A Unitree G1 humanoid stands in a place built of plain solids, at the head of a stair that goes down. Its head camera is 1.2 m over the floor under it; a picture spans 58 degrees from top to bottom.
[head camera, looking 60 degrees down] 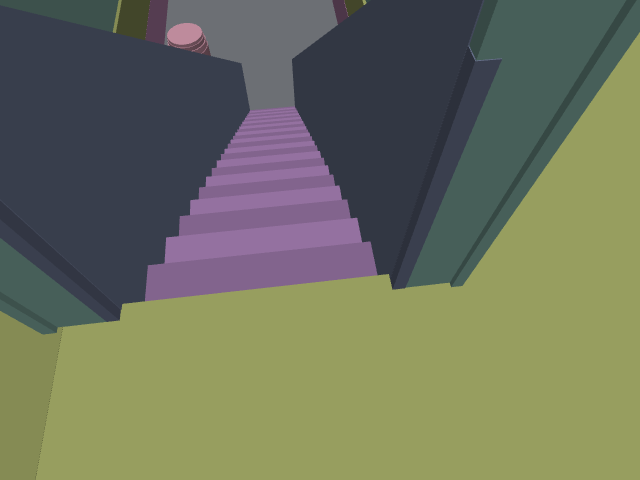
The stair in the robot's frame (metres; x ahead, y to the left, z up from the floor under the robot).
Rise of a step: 0.17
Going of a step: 0.22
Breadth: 0.88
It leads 7 degrees to the left of straight ahead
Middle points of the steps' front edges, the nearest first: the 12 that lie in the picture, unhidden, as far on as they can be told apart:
0.53 0.19 0.00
0.74 0.21 -0.17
0.95 0.24 -0.34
1.17 0.27 -0.51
1.38 0.29 -0.69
1.60 0.32 -0.86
1.81 0.34 -1.03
2.03 0.37 -1.20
2.24 0.40 -1.37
2.46 0.42 -1.55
2.67 0.45 -1.72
2.88 0.48 -1.89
